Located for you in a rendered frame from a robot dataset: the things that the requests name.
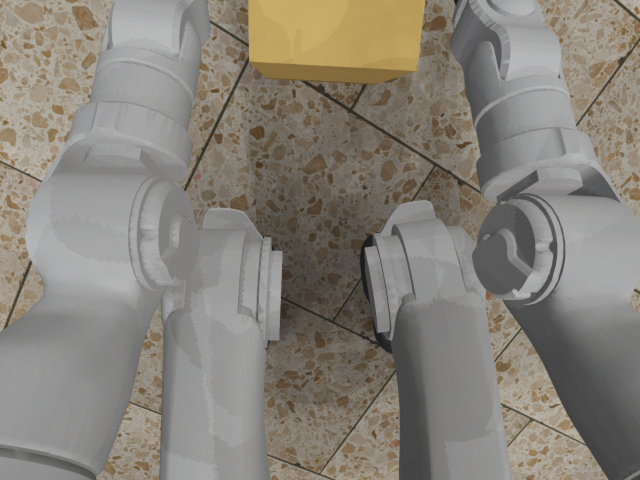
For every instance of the robot right shin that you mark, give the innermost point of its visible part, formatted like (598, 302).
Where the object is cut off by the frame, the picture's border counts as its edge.
(464, 246)

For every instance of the carton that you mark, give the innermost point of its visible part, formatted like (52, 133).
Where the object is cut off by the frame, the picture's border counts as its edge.
(339, 41)

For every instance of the right robot forearm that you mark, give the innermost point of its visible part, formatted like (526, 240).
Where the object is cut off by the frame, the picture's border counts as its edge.
(520, 104)

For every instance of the robot shin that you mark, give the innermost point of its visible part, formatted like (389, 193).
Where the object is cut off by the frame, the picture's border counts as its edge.
(464, 246)
(214, 218)

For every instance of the robot left shin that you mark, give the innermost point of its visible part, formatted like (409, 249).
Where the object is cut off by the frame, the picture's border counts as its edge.
(214, 218)

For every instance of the robot left upper arm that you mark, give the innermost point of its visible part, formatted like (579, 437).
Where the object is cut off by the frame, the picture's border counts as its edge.
(107, 246)

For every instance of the left robot forearm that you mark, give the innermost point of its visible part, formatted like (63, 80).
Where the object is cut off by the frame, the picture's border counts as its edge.
(145, 85)

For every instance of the robot right upper arm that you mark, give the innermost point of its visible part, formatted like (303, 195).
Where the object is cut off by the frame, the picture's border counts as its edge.
(566, 266)

